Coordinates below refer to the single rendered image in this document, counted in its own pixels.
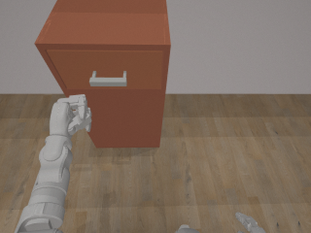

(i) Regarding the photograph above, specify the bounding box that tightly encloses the cabinet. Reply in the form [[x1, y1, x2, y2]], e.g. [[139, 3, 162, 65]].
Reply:
[[34, 0, 171, 149]]

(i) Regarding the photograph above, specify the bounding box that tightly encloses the drawer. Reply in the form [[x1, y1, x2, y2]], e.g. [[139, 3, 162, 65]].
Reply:
[[47, 50, 163, 88]]

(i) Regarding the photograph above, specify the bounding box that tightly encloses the left robot hand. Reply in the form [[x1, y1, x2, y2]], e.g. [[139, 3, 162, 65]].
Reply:
[[50, 94, 92, 140]]

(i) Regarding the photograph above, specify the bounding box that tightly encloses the robot right shin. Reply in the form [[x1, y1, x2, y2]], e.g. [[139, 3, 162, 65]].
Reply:
[[178, 224, 190, 230]]

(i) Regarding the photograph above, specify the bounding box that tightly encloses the handle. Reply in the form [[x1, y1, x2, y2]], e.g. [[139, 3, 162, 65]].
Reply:
[[89, 71, 127, 86]]

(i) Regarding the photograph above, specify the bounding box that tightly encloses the left robot forearm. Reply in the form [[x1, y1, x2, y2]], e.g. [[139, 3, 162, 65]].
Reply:
[[14, 134, 73, 233]]

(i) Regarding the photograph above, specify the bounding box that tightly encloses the right robot hand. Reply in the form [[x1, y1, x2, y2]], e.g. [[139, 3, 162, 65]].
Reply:
[[235, 212, 266, 233]]

